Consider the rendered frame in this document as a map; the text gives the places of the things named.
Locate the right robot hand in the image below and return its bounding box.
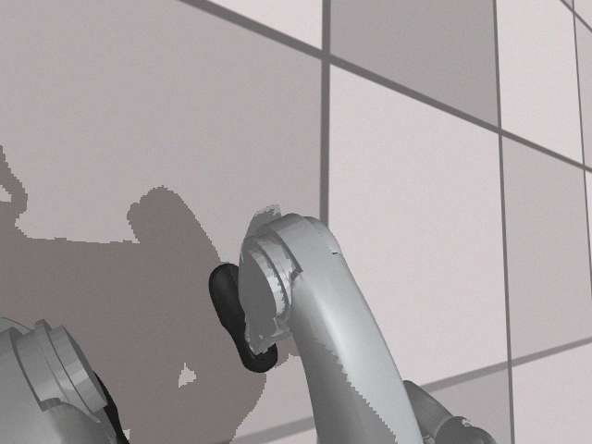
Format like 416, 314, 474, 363
402, 380, 454, 444

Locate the left robot foot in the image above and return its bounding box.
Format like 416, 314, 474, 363
94, 373, 130, 444

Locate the right robot arm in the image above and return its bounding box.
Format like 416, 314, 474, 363
435, 416, 498, 444

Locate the right robot foot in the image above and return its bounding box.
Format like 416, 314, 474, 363
209, 264, 278, 373

